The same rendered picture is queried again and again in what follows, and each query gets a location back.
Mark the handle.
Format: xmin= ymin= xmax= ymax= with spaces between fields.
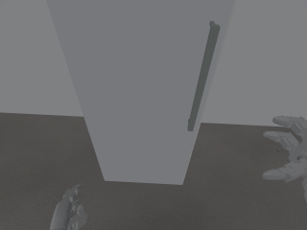
xmin=187 ymin=21 xmax=221 ymax=131

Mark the robot left hand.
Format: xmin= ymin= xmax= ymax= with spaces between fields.
xmin=49 ymin=184 xmax=87 ymax=230

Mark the fridge door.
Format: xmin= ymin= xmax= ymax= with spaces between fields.
xmin=46 ymin=0 xmax=235 ymax=185

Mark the robot right hand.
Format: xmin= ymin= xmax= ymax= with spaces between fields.
xmin=262 ymin=116 xmax=307 ymax=183

